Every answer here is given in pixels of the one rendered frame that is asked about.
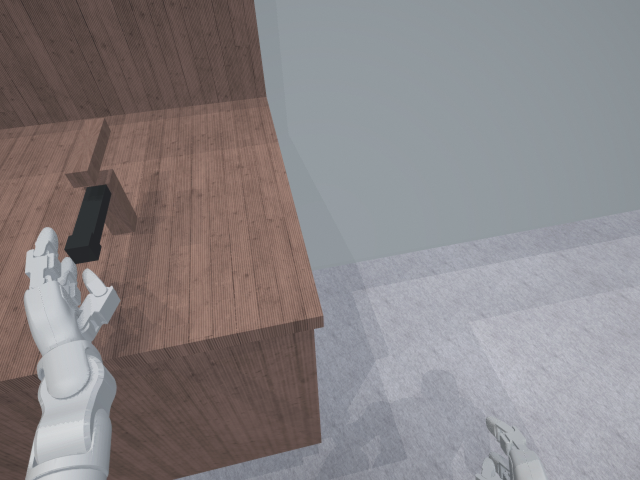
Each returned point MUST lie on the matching robot left hand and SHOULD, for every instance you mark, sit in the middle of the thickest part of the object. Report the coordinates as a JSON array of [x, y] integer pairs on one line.
[[52, 300]]

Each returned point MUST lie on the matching left robot forearm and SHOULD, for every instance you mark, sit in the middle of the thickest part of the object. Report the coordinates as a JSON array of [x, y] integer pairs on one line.
[[73, 438]]

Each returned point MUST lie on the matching counter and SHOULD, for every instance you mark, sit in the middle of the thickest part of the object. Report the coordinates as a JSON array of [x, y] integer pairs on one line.
[[212, 345]]

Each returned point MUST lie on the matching tap lever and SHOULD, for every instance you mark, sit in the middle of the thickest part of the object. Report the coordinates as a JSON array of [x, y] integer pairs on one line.
[[84, 244]]

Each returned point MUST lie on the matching robot right hand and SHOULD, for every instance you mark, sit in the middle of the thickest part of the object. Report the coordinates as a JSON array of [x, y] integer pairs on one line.
[[523, 464]]

